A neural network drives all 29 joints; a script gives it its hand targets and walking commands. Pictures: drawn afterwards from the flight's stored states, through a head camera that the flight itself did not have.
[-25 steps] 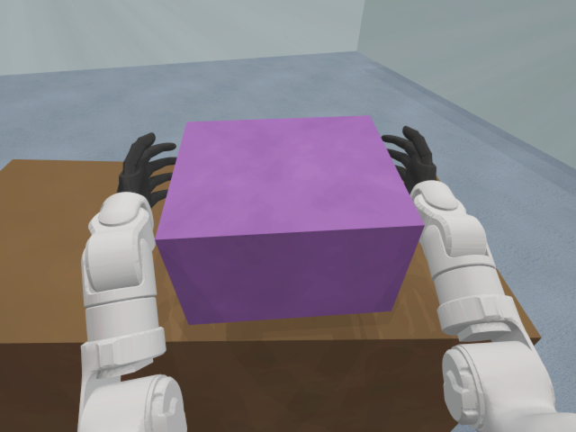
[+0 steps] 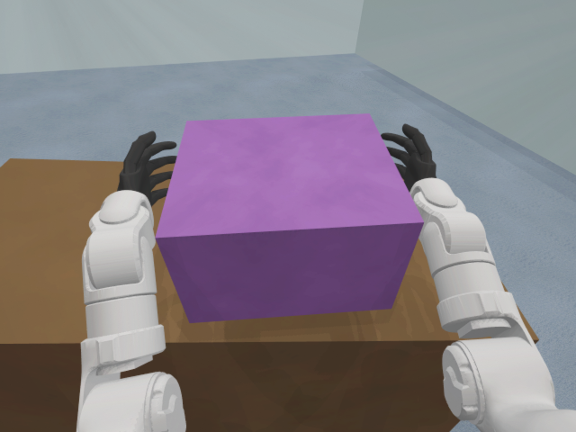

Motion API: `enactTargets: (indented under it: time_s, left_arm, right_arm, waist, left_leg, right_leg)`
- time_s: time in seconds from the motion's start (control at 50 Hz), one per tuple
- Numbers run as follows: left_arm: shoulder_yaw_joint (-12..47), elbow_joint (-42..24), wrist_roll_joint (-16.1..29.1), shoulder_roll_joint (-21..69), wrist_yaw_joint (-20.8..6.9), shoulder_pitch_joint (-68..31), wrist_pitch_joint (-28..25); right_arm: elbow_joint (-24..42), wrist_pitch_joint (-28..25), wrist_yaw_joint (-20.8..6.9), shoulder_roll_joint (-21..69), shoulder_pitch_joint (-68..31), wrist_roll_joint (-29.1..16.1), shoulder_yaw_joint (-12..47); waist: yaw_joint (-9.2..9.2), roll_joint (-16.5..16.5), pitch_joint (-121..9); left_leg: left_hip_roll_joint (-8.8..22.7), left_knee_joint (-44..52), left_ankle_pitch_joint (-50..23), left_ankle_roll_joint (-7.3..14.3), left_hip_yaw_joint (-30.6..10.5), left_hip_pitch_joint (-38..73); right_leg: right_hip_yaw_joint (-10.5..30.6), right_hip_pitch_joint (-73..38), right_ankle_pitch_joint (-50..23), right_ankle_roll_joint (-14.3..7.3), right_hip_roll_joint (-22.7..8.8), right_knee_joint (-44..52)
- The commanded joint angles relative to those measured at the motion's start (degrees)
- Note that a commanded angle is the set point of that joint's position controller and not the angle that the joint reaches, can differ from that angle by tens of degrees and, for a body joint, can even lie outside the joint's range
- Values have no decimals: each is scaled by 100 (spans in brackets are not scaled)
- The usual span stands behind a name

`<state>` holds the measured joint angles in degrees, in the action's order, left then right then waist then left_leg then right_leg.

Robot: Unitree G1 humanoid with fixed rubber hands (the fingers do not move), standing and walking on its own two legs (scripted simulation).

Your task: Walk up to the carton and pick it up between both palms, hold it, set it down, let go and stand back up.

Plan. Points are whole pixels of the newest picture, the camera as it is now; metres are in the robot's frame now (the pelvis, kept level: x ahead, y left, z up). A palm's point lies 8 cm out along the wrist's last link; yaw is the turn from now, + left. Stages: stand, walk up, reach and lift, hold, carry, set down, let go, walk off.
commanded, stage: hold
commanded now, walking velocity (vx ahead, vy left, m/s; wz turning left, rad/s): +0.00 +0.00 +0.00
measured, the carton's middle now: (285, 211) +0.37 +0.00 +0.16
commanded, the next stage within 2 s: set down in 1.20 s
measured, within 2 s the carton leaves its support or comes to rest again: neither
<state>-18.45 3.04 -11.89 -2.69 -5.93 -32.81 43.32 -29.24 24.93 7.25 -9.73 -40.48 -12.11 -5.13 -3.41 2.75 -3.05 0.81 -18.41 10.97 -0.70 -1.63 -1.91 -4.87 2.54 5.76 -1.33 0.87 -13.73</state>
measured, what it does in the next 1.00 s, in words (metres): stands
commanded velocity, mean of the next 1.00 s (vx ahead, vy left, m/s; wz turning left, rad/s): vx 0.00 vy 0.00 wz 0.00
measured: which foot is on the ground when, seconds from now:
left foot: down 0.00-1.00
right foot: down 0.00-1.00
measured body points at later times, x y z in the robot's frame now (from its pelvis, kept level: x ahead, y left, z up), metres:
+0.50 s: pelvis +0.00 +0.00 +0.00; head -0.06 +0.02 +0.45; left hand +0.36 +0.19 +0.21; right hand +0.38 -0.18 +0.22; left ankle +0.00 +0.12 -0.75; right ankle +0.03 -0.10 -0.75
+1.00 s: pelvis +0.00 +0.00 +0.00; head -0.06 +0.02 +0.45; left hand +0.36 +0.19 +0.21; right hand +0.38 -0.18 +0.22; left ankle +0.00 +0.12 -0.75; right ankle +0.03 -0.10 -0.75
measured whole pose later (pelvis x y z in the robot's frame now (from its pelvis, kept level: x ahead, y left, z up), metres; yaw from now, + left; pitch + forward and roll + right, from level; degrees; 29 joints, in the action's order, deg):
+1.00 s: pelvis +0.00 +0.00 +0.00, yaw +0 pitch -6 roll -1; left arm -18.6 3.9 -11.9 -2.7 -5.9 -33.2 43.0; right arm -29.8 24.8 7.5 -10.0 -40.8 -12.4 -4.8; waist -3.5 2.4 -3.0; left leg 0.8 -18.3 10.9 -0.6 -1.6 -1.7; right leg -4.7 2.4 5.7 -1.3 0.9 -13.8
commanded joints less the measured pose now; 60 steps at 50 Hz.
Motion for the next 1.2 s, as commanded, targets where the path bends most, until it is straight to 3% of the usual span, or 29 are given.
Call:
enactTargets:
  time_s: [0.0, 0.44, 0.82, 1.18]
  left_arm:
    - [2513, -521, 721, 2546, -580, -3345, -224]
    - [2471, -285, 735, 2570, -589, -3504, -272]
    - [2461, -342, 725, 2550, -584, -3453, -293]
    - [2514, -334, 745, 2591, -607, -3540, -287]
  right_arm:
    - [1766, -228, -759, 3115, -3719, -688, 2030]
    - [1624, -233, -790, 3171, -3864, -594, 1927]
    - [1678, -268, -757, 3170, -3871, -683, 2030]
    - [1651, -250, -771, 3182, -3873, -642, 1959]
  waist:
    - [-41, -382, -1563]
    - [-31, -330, -1503]
    - [-15, -311, -1615]
    - [-59, -367, -1539]
  left_leg:
    - [-357, 237, -1507, -253, 167, -416]
    - [-350, 338, -1092, -180, 174, -545]
    - [-355, 253, -1404, -205, 165, -422]
    - [-346, 300, -1217, -197, 158, -492]
  right_leg:
    - [201, -1328, -806, 204, 229, -93]
    - [201, -1202, -424, 183, 202, -51]
    - [213, -1310, -719, 203, 215, -84]
    - [201, -1236, -529, 181, 205, -61]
